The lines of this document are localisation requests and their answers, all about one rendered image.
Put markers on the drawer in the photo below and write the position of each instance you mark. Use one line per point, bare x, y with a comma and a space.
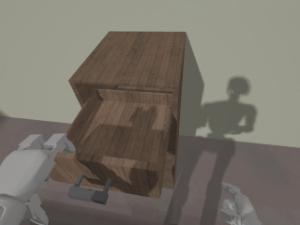
121, 135

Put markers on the handle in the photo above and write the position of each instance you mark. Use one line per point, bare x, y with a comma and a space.
89, 195

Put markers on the robot right hand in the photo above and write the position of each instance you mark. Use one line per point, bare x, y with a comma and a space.
240, 209

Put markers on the cabinet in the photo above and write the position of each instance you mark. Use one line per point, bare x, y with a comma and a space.
139, 61

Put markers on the robot left hand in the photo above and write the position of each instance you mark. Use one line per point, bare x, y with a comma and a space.
24, 170

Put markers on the left robot forearm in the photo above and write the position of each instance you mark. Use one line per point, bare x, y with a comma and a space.
11, 211

